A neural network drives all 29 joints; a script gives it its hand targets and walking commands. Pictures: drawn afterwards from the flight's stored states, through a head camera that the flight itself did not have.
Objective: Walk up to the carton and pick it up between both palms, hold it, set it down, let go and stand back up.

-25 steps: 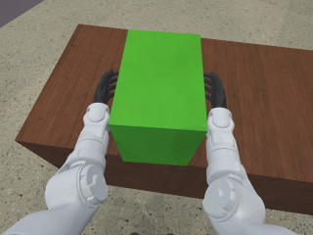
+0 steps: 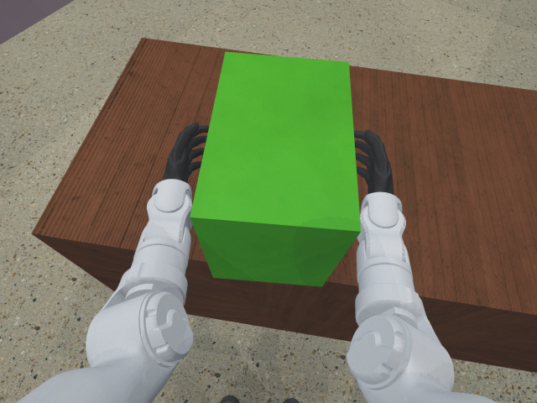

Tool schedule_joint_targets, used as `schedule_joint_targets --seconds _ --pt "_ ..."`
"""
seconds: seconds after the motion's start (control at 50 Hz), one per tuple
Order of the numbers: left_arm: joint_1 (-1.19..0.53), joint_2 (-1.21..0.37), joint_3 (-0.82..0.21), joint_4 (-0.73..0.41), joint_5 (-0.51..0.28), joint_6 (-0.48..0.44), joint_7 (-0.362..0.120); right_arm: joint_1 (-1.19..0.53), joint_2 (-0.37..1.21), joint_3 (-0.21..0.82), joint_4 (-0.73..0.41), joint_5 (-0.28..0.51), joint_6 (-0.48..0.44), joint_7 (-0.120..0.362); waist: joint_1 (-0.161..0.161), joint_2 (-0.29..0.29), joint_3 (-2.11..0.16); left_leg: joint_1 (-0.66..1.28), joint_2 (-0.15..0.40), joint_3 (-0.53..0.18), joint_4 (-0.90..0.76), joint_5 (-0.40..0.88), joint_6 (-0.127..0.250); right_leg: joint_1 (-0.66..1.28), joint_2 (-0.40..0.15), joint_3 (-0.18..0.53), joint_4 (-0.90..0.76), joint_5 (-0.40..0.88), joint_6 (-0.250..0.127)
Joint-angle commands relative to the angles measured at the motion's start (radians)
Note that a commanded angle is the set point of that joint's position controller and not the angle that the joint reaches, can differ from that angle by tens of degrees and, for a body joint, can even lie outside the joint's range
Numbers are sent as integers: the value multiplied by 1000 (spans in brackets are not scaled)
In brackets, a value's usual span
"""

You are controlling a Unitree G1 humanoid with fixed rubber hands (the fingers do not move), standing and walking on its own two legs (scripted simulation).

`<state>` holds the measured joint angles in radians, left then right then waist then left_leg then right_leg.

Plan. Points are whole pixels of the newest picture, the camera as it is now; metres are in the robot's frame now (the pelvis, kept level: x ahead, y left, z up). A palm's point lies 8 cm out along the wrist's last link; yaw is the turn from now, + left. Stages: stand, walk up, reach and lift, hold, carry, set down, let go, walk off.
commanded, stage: reach and lift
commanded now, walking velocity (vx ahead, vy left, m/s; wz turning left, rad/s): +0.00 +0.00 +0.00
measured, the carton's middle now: (276, 176) +0.47 -0.02 -0.02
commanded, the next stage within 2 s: none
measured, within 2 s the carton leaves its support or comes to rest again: leaves its support in 1.10 s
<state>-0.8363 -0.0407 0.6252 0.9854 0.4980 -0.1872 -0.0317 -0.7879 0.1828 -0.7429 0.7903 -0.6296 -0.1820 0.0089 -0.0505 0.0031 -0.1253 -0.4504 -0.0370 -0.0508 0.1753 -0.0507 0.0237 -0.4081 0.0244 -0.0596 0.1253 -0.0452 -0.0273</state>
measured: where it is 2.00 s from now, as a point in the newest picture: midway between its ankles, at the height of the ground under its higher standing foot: outside the picture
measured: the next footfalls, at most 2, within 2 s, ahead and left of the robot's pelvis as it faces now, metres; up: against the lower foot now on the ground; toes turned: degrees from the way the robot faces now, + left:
none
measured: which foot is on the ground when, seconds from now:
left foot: down 0.00-1.00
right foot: down 0.00-1.00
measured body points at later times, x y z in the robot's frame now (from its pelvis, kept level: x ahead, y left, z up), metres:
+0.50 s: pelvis +0.01 +0.00 +0.00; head +0.10 +0.01 +0.44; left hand +0.45 +0.14 +0.03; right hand +0.43 -0.16 +0.05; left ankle -0.01 +0.10 -0.75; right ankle -0.02 -0.10 -0.75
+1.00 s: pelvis +0.01 +0.00 +0.00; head +0.09 +0.00 +0.44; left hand +0.44 +0.13 +0.04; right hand +0.42 -0.16 +0.05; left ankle -0.01 +0.10 -0.75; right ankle -0.02 -0.10 -0.75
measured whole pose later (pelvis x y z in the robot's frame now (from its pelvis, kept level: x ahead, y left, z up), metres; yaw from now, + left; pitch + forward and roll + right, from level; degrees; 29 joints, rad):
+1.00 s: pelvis +0.01 +0.00 +0.00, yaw +1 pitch +18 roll -1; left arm -0.78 -0.06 0.58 0.96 0.48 -0.18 -0.01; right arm -0.73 0.16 -0.68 0.82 -0.59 -0.22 -0.02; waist -0.05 0.02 -0.15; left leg -0.43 -0.04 -0.06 0.18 -0.06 0.02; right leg -0.37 0.03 -0.08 0.10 -0.04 -0.03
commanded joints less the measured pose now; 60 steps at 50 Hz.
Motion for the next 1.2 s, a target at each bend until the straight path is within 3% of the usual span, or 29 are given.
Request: schedule_joint_targets --seconds 0.0,0.3,0.66,0.78,0.96,1.18 --pt "-451 -324 -173 -58 16 -18 -56 -391 344 188 -6 -44 -34 56 6 48 -521 244 33 -8 39 228 -53 357 -18 -30 92 418 53" --pt "-446 -371 -186 -64 20 -18 -63 -397 382 219 -2 -36 -62 51 1 38 -501 175 29 -10 39 253 -36 447 -26 -23 122 518 59" --pt "-451 -388 -193 -55 23 -18 -58 -398 383 224 -6 -36 -70 50 0 51 -520 202 37 -17 35 237 -43 414 -27 -30 102 468 52" --pt "-461 -440 -229 -55 24 -25 -41 -391 419 274 28 -20 -100 38 -2 73 -584 220 38 -12 61 344 -53 428 -20 -22 109 548 36" --pt "-459 -471 -291 -37 -27 -32 -39 -384 450 387 64 43 -111 21 -9 30 -600 159 32 -9 62 358 -32 540 -22 1 143 656 43" --pt "-501 -490 -369 -67 -89 -37 -36 -443 442 485 27 118 -104 11 0 28 -611 230 34 -14 52 307 -39 540 -13 -6 119 580 45"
